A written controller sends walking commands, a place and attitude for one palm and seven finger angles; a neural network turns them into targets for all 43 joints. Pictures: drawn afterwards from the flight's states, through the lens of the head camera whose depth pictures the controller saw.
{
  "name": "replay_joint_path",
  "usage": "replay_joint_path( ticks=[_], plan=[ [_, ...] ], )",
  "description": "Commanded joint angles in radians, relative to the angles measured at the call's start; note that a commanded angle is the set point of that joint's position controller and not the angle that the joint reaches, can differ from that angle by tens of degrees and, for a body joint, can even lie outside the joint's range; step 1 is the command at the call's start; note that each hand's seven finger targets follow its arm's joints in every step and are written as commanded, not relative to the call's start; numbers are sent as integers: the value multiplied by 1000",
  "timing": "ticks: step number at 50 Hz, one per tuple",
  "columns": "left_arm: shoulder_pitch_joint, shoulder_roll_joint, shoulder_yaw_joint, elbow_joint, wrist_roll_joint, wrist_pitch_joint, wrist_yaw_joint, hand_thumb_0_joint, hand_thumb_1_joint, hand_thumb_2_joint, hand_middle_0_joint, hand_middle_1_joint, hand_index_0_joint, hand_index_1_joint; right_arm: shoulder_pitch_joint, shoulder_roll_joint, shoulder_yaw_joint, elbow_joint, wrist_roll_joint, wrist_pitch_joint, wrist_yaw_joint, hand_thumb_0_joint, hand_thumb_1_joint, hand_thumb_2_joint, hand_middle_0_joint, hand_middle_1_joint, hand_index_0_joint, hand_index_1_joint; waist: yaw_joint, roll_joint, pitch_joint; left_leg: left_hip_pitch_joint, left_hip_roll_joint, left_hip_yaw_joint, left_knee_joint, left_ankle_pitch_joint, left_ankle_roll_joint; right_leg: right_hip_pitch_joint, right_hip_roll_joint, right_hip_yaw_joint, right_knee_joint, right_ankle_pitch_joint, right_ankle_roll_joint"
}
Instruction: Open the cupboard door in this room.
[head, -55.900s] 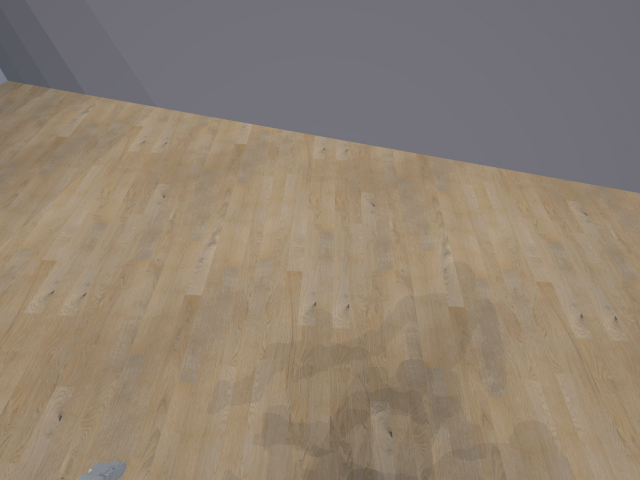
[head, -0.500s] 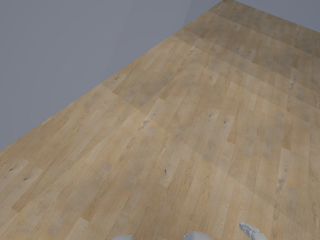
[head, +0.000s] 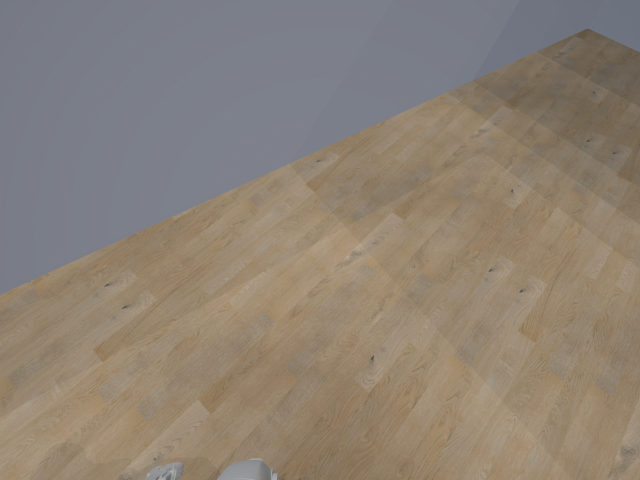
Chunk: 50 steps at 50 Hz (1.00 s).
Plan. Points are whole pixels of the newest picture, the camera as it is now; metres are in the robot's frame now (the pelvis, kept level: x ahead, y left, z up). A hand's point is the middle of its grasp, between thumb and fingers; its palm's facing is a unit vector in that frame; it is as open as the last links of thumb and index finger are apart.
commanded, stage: turn to face it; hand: left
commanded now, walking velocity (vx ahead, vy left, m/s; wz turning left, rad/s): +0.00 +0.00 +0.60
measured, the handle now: out of the picture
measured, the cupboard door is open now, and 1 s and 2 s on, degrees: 45 45 45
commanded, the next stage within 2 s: none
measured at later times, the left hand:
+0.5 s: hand out of the picture +0.05 +0.21 -0.15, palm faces +0.30 -0.90 -0.31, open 7.4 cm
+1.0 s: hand out of the picture -0.04 +0.21 -0.17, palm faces +0.60 -0.76 -0.26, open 7.4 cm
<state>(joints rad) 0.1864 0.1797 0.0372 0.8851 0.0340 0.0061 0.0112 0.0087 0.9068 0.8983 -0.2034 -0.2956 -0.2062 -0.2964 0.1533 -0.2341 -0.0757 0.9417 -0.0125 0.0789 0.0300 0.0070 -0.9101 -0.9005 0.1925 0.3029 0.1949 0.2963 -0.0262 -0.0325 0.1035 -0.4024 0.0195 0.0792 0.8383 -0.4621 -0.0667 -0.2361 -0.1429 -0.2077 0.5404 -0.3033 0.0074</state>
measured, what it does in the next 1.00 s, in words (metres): steps on the spot, turning left: left foot, then right foot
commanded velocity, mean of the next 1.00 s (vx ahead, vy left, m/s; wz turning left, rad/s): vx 0.00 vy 0.00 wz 0.60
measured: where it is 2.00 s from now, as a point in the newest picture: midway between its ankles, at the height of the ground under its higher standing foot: outside the picture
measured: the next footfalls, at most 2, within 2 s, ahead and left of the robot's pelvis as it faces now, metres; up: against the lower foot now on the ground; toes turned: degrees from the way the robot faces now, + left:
left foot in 0.08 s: +0.04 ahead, +0.13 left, +0.00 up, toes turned +8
right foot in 0.42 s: +0.08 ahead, -0.13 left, +0.00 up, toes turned +12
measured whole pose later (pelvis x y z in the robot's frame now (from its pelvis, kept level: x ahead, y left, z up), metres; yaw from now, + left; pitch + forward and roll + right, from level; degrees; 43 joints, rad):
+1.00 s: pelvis +0.02 -0.02 +0.00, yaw +36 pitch +1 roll +0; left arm 0.16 0.25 0.08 0.91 0.02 0.06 0.01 0.01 0.91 0.90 -0.20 -0.29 -0.20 -0.30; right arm 0.15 -0.21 -0.05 0.91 -0.03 0.03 0.00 0.00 -0.91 -0.90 0.20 0.30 0.20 0.30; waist 0.00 -0.03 0.09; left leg -0.29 -0.02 -0.02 0.52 -0.25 0.02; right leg -0.48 -0.08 -0.02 1.04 -0.44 0.08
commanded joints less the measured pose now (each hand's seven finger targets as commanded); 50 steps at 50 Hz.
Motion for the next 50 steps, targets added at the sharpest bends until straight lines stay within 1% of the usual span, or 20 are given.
replay_joint_path(
  ticks=[1, 2, 3, 4, 7, 11, 16, 19, 20, 21, 22, 25, 33, 37, 38, 39, 40, 42, 45, 50],
  plan=[
    [59, 244, 78, -40, -12, -17, 14, 0, 900, 900, -200, -300, -200, -300, 7, -62, -8, -93, 3, -48, 1, 0, -900, -900, 200, 300, 200, 300, 24, -144, -186, 115, -18, 44, -312, 161, 25, 150, -215, 76, 17, 534, -55],
    [48, 229, 76, -49, -21, -12, 10, 0, 900, 900, -200, -300, -200, -300, 63, -108, -20, -80, -1, -55, 0, 0, -900, -900, 200, 300, 200, 300, -12, -46, -215, 276, 22, -6, -415, 318, 50, 36, -192, 39, 138, 437, -8],
    [49, 164, 65, -83, -28, -4, 2, 0, 900, 900, -200, -300, -200, -300, 122, -221, -49, -76, -12, -62, -8, 0, -900, -900, 200, 300, 200, 300, -44, 258, -248, 448, 283, -366, -440, 647, 178, -246, -51, -6, 357, -43, 73],
    [-31, 129, 43, -125, -20, 4, 5, 0, 900, 900, -200, -300, -200, -300, 195, -284, -63, -59, -11, -53, -19, 0, -900, -900, 200, 300, 200, 300, -85, 329, -237, 431, 429, -502, -461, 862, 308, -365, 15, 88, 521, -402, 83],
    [-91, 135, 53, -95, -16, 16, 8, 0, 900, 900, -200, -300, -200, -300, 99, -213, -46, -75, -16, -61, -45, 0, -900, -900, 200, 300, 200, 300, -39, 260, -143, 253, 297, -398, -481, 608, 264, -382, 15, 213, 634, -210, 77],
    [-28, 131, 53, -57, -19, 22, -4, 0, 900, 900, -200, -300, -200, -300, 33, -190, -34, -89, -15, -66, -44, 0, -900, -900, 200, 300, 200, 300, 8, 178, -146, 221, 207, -295, -482, 554, 217, -280, 52, 196, 500, -124, 78],
    [-22, 124, 49, -70, -21, 17, -1, 0, 900, 900, -200, -300, -200, -300, 16, -201, -45, -94, -19, -50, -36, 0, -900, -900, 200, 300, 200, 300, 5, 196, -125, 144, 185, -376, -478, 422, 216, -139, 114, 162, 245, -131, 66],
    [83, 146, 58, -50, -23, -2, 6, 0, 900, 900, -200, -300, -200, -300, -35, -183, -47, -113, -8, -44, -34, 0, -900, -900, 200, 300, 200, 300, 61, 153, -155, 35, 122, -370, -368, 398, 164, 95, 123, 154, -69, 45, 55],
    [116, 214, 71, -51, -12, -15, 14, 0, 900, 900, -200, -300, -200, -300, -27, -136, -42, -124, 3, -45, -28, 0, -900, -900, 200, 300, 200, 300, 77, -1, -169, -99, 36, -300, -235, 245, 105, 230, -19, 302, -220, 27, 17],
    [129, 295, 85, -52, 0, -19, 21, 0, 900, 900, -200, -300, -200, -300, -29, -73, -31, -147, 5, -48, -22, 0, -900, -900, 200, 300, 200, 300, 89, -277, -156, -239, -112, -110, 31, -103, 26, 263, -299, 570, -295, 109, -102],
    [114, 285, 74, -59, -8, -19, 23, 0, 900, 900, -200, -300, -200, -300, -46, -117, -38, -143, -6, -43, -20, 0, -900, -900, 200, 300, 200, 300, 83, -237, -139, -217, -57, -152, 253, -154, 36, 137, -357, 565, -283, 166, -166],
    [-20, 184, 49, -85, -12, -16, 26, 0, 900, 900, -200, -300, -200, -300, -20, -92, -36, -96, -4, -19, -5, 0, -900, -900, 200, 300, 200, 300, 6, -179, -89, -188, 2, -126, 419, 18, 13, 47, -201, 307, -224, 293, -125],
    [95, 238, 70, -40, -3, -22, 22, 0, 900, 900, -200, -300, -200, -300, -111, -37, -3, -113, 5, -32, 7, 0, -900, -900, 200, 300, 200, 300, 73, -166, -136, -58, -11, 16, -50, -12, 7, 200, -224, 151, -117, 575, -118],
    [78, 243, 80, -33, -16, -15, 11, 0, 900, 900, -200, -300, -200, -300, -9, -80, -11, -93, 0, -49, 0, 0, -900, -900, 200, 300, 200, 300, 13, -122, -182, 192, -26, 35, -372, 220, 38, 108, -202, 62, 66, 540, -33],
    [70, 214, 76, -54, -23, -11, 5, 0, 900, 900, -200, -300, -200, -300, 58, -155, -32, -83, -6, -59, -5, 0, -900, -900, 200, 300, 200, 300, -26, 47, -242, 380, 104, -120, -421, 456, 98, -56, -145, 7, 240, 353, 26],
    [29, 136, 53, -99, -28, -7, -2, 0, 900, 900, -200, -300, -200, -300, 136, -266, -61, -74, -13, -59, -14, 0, -900, -900, 200, 300, 200, 300, -73, 347, -248, 502, 381, -491, -440, 884, 265, -346, 4, 12, 468, -331, 94],
    [-52, 146, 43, -138, -14, 7, 9, 0, 900, 900, -200, -300, -200, -300, 197, -283, -59, -55, -10, -50, -20, 0, -900, -900, 200, 300, 200, 300, -93, 219, -224, 440, 428, -469, -420, 869, 320, -366, 6, 129, 574, -380, 72],
    [-74, 134, 50, -100, -18, 11, 13, 0, 900, 900, -200, -300, -200, -300, 132, -225, -48, -67, -13, -61, -46, 0, -900, -900, 200, 300, 200, 300, -60, 282, -207, 376, 317, -411, -428, 841, 285, -394, 14, 204, 644, -261, 76],
    [-28, 137, 55, -57, -17, 22, -1, 0, 900, 900, -200, -300, -200, -300, 31, -184, -30, -91, -12, -68, -49, 0, -900, -900, 200, 300, 200, 300, 6, 169, -148, 254, 222, -309, -473, 664, 225, -319, 30, 210, 608, -120, 80],
    [-44, 130, 50, -73, -18, 22, -1, 0, 900, 900, -200, -300, -200, -300, 32, -190, -35, -86, -17, -61, -41, 0, -900, -900, 200, 300, 200, 300, 3, 169, -129, 198, 197, -346, -487, 506, 227, -219, 76, 188, 375, -139, 76]
  ],
)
